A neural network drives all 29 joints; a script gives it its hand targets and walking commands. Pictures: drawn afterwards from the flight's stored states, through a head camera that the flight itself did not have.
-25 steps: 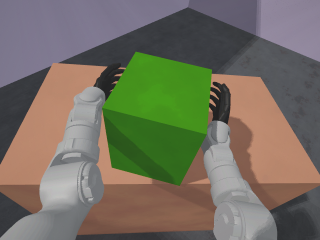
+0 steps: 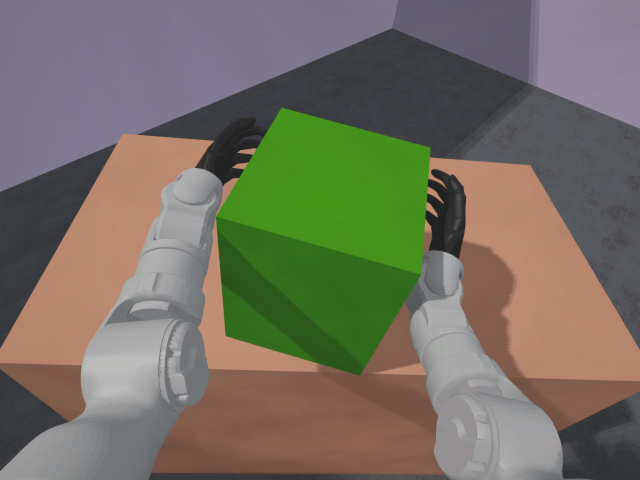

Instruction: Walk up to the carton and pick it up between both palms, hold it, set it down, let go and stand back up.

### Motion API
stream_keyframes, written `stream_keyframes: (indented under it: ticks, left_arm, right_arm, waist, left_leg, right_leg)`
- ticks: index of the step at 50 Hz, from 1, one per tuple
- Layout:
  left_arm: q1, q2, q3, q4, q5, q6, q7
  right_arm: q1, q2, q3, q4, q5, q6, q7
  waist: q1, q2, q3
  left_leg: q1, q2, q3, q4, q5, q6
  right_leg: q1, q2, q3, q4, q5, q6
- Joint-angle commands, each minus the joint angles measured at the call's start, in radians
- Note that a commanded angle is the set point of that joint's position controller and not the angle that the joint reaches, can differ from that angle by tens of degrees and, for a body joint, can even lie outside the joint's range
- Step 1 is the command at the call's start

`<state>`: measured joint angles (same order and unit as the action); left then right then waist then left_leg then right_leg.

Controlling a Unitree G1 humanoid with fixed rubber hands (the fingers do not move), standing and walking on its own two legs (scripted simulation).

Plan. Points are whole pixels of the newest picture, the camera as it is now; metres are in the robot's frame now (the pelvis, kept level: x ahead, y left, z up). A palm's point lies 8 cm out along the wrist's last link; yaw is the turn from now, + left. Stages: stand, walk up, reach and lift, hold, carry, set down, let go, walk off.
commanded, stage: reach and lift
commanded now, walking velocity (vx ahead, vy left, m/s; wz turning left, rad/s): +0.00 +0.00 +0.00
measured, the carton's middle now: (322, 247) +0.41 -0.03 +0.07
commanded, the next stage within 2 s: none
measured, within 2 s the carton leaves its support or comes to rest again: neither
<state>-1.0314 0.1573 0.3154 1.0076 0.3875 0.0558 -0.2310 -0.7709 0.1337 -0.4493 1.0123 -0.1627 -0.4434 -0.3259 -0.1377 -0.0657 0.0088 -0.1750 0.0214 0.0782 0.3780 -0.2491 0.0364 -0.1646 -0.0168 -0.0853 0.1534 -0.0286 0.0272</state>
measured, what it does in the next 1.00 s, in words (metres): stands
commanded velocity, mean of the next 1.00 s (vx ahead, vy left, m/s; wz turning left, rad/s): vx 0.00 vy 0.00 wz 0.00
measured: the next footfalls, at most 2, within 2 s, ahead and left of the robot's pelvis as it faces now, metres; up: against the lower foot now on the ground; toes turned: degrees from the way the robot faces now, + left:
none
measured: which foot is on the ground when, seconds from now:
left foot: down 0.00-1.00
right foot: down 0.00-1.00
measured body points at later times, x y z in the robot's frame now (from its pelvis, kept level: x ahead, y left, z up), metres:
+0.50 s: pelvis +0.00 -0.01 +0.00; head +0.04 +0.02 +0.45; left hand +0.47 +0.10 +0.16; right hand +0.39 -0.18 +0.12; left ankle -0.03 +0.08 -0.75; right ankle +0.03 -0.14 -0.75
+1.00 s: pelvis +0.01 +0.00 +0.00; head +0.01 +0.02 +0.45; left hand +0.44 +0.11 +0.18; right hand +0.38 -0.18 +0.15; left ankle -0.03 +0.08 -0.75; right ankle +0.03 -0.14 -0.75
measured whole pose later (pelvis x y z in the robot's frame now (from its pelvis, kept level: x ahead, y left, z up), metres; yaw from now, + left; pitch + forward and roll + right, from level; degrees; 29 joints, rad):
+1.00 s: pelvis +0.01 +0.00 +0.00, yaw +2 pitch -5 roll -3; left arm -0.77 0.03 0.28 0.41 0.26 0.40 -0.17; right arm -0.59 0.02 -0.10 0.61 0.10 -0.15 -0.32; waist -0.12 -0.02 0.09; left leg -0.02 0.01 0.04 0.36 -0.27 0.04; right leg -0.01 -0.02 -0.11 0.16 -0.06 0.04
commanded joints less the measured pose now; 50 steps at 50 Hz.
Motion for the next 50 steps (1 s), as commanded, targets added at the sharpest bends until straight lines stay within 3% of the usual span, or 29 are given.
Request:
stream_keyframes:
  ticks: [1,7,13,20,24,32,38,46,50]
  left_arm:
    - [-0.59,-0.566,-0.192,-0.066,0.001,-0.138,-0.013]
    - [-0.614,-0.572,-0.158,-0.04,-0.001,-0.161,-0.011]
    - [-0.572,-0.565,-0.151,-0.08,-0.024,-0.104,-0.018]
    - [-0.479,-0.585,-0.2,-0.224,-0.063,0.002,-0.023]
    - [-0.429,-0.603,-0.245,-0.323,-0.087,0.053,-0.025]
    - [-0.334,-0.624,-0.329,-0.525,-0.112,0.143,-0.008]
    - [-0.292,-0.648,-0.412,-0.663,-0.148,0.199,0.013]
    - [-0.281,-0.634,-0.424,-0.704,-0.166,0.28,0.005]
    - [-0.288,-0.609,-0.376,-0.685,-0.149,0.321,-0.016]
  right_arm:
    - [-0.639,0.509,0.332,-0.032,-0.09,-0.101,0.032]
    - [-0.683,0.54,0.347,-0.058,-0.09,-0.099,0.029]
    - [-0.645,0.544,0.389,-0.143,-0.052,-0.027,0.02]
    - [-0.58,0.525,0.51,-0.309,0.042,0.053,0.017]
    - [-0.555,0.502,0.582,-0.42,0.1,0.078,0.02]
    - [-0.493,0.441,0.672,-0.539,0.173,0.108,0.04]
    - [-0.497,0.405,0.712,-0.629,0.203,0.125,0.059]
    - [-0.52,0.391,0.742,-0.709,0.233,0.221,0.065]
    - [-0.534,0.385,0.749,-0.717,0.256,0.283,0.066]
  waist:
    - [0.025,0.196,-0.495]
    - [0.051,0.118,-0.478]
    - [0.051,0.067,-0.461]
    - [0.046,0.083,-0.514]
    - [0.035,0.105,-0.543]
    - [0.022,0.158,-0.533]
    - [0.008,0.173,-0.557]
    - [-0.015,0.105,-0.492]
    - [0.0,0.074,-0.43]
  left_leg:
    - [0.097,-0.011,0.034,-0.029,0.471,-0.094]
    - [-0.01,-0.029,0.051,-0.115,0.216,-0.044]
    - [0.008,-0.037,0.054,-0.138,0.126,-0.021]
    - [0.117,-0.039,0.042,-0.082,0.291,-0.041]
    - [0.207,-0.034,0.028,-0.032,0.454,-0.066]
    - [0.358,-0.01,-0.007,0.056,0.8,-0.125]
    - [0.396,-0.001,-0.023,0.091,0.922,-0.146]
    - [0.318,-0.027,-0.021,0.038,0.698,-0.106]
    - [0.259,-0.042,-0.012,-0.012,0.542,-0.084]
  right_leg:
    - [0.234,0.053,-0.057,0.051,0.255,-0.044]
    - [0.315,0.021,-0.034,0.048,0.222,-0.021]
    - [0.333,0.01,-0.021,0.034,0.185,-0.004]
    - [0.329,0.023,-0.024,0.044,0.26,0.002]
    - [0.311,0.036,-0.031,0.049,0.308,0.003]
    - [0.251,0.068,-0.046,0.05,0.311,-0.007]
    - [0.244,0.081,-0.049,0.06,0.318,-0.014]
    - [0.334,0.061,-0.04,0.069,0.317,0.011]
    - [0.392,0.05,-0.039,0.076,0.305,0.022]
